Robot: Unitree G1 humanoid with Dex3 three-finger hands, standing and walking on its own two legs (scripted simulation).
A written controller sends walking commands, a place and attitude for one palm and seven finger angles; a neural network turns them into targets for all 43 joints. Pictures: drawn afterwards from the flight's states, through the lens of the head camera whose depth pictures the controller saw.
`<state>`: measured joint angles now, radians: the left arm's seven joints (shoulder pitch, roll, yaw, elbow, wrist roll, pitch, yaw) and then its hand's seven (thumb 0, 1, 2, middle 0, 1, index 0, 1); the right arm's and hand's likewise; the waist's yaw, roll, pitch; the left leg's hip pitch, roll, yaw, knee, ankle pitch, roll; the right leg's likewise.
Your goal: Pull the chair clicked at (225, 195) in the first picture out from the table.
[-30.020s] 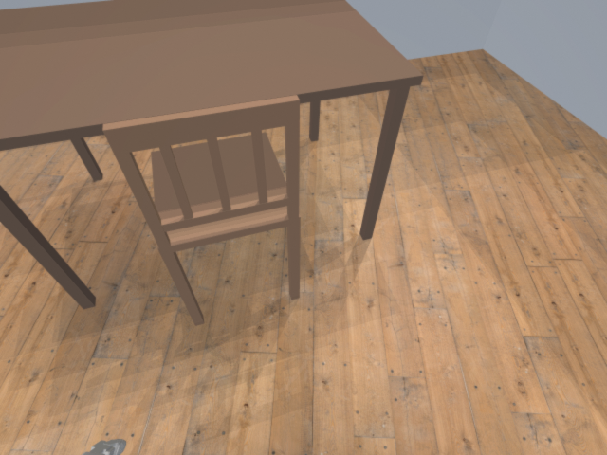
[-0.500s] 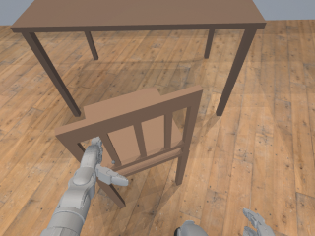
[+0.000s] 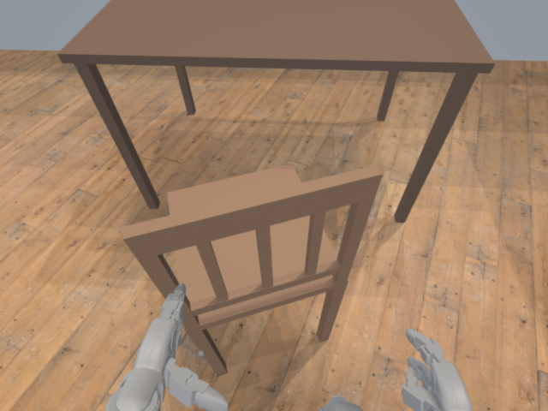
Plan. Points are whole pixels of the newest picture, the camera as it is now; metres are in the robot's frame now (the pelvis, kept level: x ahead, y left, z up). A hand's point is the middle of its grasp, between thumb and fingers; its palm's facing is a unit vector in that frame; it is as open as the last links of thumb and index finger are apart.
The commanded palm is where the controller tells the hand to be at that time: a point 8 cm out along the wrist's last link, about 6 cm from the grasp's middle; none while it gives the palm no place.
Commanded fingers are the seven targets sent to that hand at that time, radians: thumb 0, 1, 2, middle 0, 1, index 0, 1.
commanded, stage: draw the fingers out of the gap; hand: left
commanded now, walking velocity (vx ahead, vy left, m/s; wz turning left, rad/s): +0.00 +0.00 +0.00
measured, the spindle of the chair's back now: (265, 257) +0.39 +0.03 -0.06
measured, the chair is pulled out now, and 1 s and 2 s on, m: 0.43 0.43 0.43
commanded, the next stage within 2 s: draw the hand back to the body in 0.04 s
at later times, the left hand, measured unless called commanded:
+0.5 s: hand (162, 355) +0.19 +0.15 +0.04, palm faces -0.08 -1.00 -0.05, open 17.5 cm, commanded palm +0.16 +0.21 +0.07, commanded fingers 0.00 -0.55 0.20 0.00 0.00 0.00 0.00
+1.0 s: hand (65, 327) +0.20 +0.23 +0.13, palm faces +0.30 -0.89 -0.35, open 14.5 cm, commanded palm +0.16 +0.27 +0.16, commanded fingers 0.00 0.28 0.60 -0.12 -0.17 -0.12 -0.17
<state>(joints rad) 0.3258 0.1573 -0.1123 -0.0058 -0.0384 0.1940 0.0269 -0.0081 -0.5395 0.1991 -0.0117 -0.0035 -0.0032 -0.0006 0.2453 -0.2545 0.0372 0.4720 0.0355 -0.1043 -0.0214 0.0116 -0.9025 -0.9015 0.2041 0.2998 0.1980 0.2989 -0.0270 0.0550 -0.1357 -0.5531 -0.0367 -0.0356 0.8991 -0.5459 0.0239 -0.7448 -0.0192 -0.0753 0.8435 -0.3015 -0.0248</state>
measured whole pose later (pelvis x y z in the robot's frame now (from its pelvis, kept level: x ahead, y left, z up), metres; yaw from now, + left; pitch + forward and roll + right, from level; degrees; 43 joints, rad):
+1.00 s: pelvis +0.01 +0.01 +0.03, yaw +0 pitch +2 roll -2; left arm 0.59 0.29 0.12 -0.40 -0.04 -0.07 0.15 0.00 -0.06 0.43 -0.07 -0.10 -0.07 -0.10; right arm 0.24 -0.24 0.01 0.57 0.03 -0.15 -0.09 0.01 -0.90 -0.90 0.20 0.30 0.20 0.30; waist 0.04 0.07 -0.04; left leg -0.22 -0.03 -0.04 0.67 -0.47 0.04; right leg -0.41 -0.01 -0.07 0.63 -0.25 0.00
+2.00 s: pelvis +0.01 +0.02 +0.05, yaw -3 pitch -2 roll -1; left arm 0.45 0.37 0.43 -0.40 -0.06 -0.21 0.13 0.02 0.89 0.90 -0.21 -0.30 -0.21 -0.30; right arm 0.19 -0.22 0.01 0.62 0.02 -0.14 -0.04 0.01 -0.90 -0.90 0.20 0.30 0.20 0.30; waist 0.05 0.07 0.03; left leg -0.04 -0.04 0.01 0.43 -0.36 0.05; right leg -0.26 0.00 -0.02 0.43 -0.14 0.01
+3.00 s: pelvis -0.05 +0.01 +0.03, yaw -3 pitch +2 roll +1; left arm 0.57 0.43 0.44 -0.53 -0.02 -0.16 0.17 0.02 0.89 0.90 -0.21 -0.30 -0.21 -0.30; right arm 0.19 -0.23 -0.03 0.58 0.02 -0.01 -0.07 0.01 -0.90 -0.90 0.21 0.30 0.20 0.30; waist -0.01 -0.01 0.01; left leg -0.33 -0.05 0.03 0.67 -0.38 0.05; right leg -0.52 -0.02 0.01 0.60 -0.12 0.00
